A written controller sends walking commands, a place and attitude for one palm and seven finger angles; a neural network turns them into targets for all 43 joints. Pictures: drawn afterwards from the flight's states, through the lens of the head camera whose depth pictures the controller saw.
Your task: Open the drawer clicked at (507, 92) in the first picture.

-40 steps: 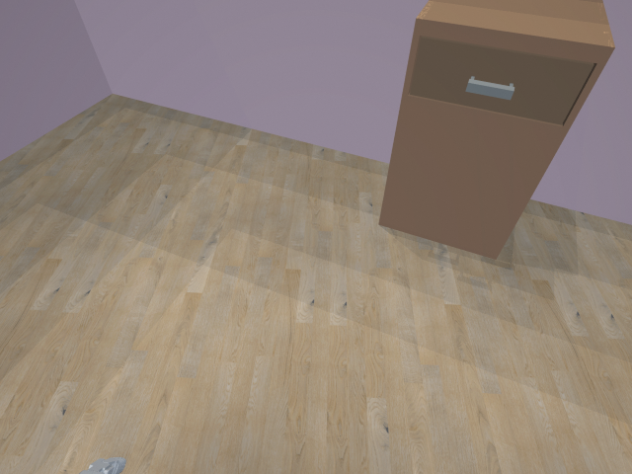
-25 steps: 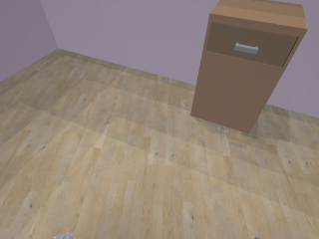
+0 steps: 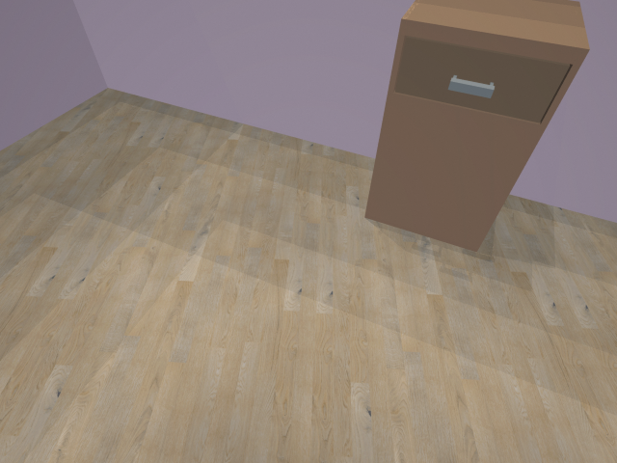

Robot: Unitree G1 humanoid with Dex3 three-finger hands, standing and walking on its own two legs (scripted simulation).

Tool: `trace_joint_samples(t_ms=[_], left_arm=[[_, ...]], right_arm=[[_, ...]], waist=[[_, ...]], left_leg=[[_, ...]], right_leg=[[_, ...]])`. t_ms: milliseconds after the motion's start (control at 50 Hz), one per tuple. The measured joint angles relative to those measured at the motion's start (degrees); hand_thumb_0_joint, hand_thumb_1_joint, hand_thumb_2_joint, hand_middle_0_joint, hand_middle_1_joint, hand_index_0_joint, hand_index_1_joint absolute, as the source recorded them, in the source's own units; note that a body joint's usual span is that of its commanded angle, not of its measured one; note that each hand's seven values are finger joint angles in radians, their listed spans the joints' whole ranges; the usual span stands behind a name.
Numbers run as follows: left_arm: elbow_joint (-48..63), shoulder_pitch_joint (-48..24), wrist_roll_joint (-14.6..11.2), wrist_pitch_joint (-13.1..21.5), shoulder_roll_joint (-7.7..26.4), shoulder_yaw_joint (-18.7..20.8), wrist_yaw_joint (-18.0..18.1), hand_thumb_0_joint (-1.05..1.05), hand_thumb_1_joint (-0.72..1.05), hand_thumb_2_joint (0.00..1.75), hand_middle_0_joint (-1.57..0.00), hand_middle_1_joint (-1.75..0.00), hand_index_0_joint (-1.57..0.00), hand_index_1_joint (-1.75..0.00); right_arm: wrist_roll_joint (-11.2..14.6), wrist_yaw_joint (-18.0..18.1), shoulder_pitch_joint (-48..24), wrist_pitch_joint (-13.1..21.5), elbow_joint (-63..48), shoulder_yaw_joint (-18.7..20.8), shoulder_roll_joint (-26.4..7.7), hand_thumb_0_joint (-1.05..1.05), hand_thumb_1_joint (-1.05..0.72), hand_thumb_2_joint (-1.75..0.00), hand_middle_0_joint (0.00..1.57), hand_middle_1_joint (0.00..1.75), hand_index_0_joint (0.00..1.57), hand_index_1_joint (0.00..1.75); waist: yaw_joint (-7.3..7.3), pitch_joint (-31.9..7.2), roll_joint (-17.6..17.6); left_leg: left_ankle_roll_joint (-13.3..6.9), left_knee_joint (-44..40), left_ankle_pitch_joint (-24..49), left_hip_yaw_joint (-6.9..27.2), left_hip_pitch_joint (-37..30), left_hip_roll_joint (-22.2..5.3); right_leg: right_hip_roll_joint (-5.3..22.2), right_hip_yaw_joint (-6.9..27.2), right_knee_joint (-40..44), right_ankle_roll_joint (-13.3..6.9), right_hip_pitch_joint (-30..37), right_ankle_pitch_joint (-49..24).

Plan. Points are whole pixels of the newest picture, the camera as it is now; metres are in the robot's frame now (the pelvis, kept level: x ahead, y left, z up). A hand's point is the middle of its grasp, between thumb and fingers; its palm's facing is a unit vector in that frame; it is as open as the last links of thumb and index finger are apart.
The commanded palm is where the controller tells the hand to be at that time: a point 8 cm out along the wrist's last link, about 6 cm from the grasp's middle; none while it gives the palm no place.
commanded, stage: stand and wait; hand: left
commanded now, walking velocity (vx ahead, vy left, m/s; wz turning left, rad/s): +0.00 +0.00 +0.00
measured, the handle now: (471, 84) +1.18 -0.44 -0.05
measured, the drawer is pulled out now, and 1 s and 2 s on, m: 0.00 0.00 0.00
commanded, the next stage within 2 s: look at it before walking up in 0.02 s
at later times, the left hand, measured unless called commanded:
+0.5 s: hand out of the picture +0.08 +0.25 -0.16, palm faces -0.02 -0.94 -0.33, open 7.4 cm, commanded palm none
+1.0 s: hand out of the picture +0.07 +0.22 -0.17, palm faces -0.09 -0.95 -0.30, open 7.4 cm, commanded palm none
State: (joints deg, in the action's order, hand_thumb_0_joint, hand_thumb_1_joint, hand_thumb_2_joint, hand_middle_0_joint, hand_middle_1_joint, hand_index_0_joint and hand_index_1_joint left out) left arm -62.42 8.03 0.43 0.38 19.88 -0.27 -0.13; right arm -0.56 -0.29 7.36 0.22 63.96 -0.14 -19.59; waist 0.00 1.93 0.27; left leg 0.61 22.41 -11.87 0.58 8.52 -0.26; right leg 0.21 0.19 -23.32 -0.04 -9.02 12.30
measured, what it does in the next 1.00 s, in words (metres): stands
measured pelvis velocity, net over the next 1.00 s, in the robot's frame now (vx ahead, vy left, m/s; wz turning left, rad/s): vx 0.00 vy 0.00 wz -0.10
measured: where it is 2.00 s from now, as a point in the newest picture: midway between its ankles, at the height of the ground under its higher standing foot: outside the picture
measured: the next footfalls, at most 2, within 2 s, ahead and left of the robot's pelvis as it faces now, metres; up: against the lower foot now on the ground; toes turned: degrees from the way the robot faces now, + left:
left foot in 1.54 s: +0.05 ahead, +0.12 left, +0.00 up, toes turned -22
right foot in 2.00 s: +0.14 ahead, -0.26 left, +0.00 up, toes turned -48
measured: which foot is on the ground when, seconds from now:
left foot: down 0.00-1.00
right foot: down 0.00-1.00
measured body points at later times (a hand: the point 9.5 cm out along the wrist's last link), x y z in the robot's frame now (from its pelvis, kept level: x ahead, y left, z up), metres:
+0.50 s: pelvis +0.00 +0.00 +0.00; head +0.01 +0.00 +0.45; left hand +0.08 +0.30 -0.13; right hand +0.09 -0.29 -0.13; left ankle +0.00 +0.13 -0.74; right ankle +0.01 -0.12 -0.74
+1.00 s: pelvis +0.00 +0.00 -0.01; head +0.02 -0.01 +0.44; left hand +0.08 +0.27 -0.15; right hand +0.07 -0.28 -0.15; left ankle +0.00 +0.13 -0.74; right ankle +0.01 -0.12 -0.74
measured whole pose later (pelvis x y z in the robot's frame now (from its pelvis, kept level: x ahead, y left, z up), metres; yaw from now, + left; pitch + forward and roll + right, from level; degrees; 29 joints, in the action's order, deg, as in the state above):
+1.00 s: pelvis +0.00 +0.00 -0.01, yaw -6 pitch -1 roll +1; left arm -57.8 11.1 0.9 -2.8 16.8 1.2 -0.1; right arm -0.7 1.0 6.6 -1.1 58.0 1.0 -15.4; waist -1.1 3.1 1.0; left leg 1.0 28.8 -16.0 -4.9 11.5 -1.9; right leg -1.7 5.4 -32.8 -0.3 -15.8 15.5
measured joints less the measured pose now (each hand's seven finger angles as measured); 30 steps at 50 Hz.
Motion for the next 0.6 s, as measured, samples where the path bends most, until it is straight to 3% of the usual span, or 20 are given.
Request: trace_joint_samples(t_ms=[600], left_arm=[[-0.19,-0.26,0.14,0.13,-0.25,-0.06,0.0,0.01,0.9,0.9,-0.2,-0.3,-0.2,-0.3]], right_arm=[[0.13,0.04,-1.46,0.42,-0.19,-0.16,0.04,0.0,-0.9,-0.89,0.2,0.3,0.21,0.3]], waist=[[-0.33,0.09,0.02]], left_leg=[[-0.24,-1.61,0.33,-0.09,-0.9,0.33]], right_leg=[[0.35,0.09,1.27,0.29,0.75,-0.16]])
